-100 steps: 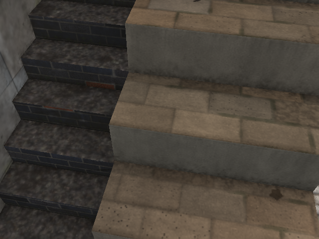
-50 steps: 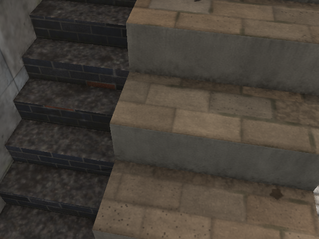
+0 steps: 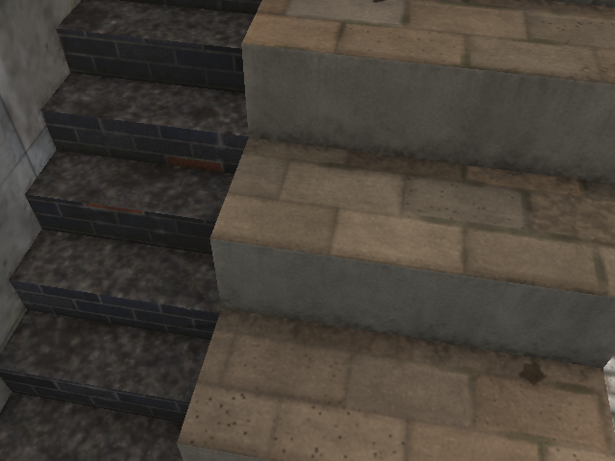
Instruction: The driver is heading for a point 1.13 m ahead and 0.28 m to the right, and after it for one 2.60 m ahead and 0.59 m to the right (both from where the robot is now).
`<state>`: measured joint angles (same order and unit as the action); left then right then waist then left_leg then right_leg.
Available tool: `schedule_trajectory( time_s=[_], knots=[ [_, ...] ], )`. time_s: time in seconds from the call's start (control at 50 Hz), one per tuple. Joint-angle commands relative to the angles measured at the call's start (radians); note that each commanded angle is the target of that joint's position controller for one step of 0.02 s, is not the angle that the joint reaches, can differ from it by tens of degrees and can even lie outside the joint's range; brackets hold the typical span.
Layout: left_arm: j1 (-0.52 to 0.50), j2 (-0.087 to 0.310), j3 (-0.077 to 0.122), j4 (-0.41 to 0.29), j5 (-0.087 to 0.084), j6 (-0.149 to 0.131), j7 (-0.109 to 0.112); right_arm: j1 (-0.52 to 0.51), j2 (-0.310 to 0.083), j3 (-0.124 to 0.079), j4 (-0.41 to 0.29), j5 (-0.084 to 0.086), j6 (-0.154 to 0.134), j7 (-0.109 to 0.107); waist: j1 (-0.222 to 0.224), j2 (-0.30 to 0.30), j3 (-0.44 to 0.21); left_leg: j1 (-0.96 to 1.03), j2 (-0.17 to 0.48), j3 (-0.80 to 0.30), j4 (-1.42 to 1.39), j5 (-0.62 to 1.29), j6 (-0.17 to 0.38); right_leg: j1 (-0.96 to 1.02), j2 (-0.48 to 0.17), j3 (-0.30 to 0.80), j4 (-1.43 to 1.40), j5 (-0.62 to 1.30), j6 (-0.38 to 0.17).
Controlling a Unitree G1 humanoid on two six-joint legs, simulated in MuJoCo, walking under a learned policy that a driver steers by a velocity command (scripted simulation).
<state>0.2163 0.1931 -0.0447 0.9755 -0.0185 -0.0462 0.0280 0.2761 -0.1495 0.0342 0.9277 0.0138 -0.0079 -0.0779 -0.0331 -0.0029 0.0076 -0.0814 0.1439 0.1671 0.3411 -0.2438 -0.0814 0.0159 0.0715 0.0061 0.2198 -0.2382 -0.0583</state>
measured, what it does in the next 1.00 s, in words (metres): stands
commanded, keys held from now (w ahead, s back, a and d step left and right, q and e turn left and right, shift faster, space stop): w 1.00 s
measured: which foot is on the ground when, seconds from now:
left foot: down 0.00-1.00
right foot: down 0.00-1.00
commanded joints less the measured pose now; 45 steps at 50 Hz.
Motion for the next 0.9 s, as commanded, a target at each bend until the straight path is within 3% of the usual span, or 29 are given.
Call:
schedule_trajectory(
  time_s=[0.02, 0.9],
  knots=[
    [0.014, 0.083, 0.015, -0.038, 0.0, -0.009, 0.002, 0.034, -0.08, -0.016, -0.036, 0.0, -0.008, -0.002, 0.0, 0.019, -0.003, -0.033, 0.037, -0.034, -0.016, 0.295, 0.041, 0.025, -0.14, 0.1, 0.019, 0.498, -0.022],
    [0.01, 0.089, 0.014, -0.033, 0.001, -0.011, 0.002, 0.021, -0.089, -0.018, -0.028, -0.001, -0.008, -0.001, -0.001, 0.019, -0.004, -0.029, 0.04, -0.038, -0.023, 0.298, 0.036, 0.03, -0.141, 0.113, 0.012, 0.502, -0.019]
  ],
)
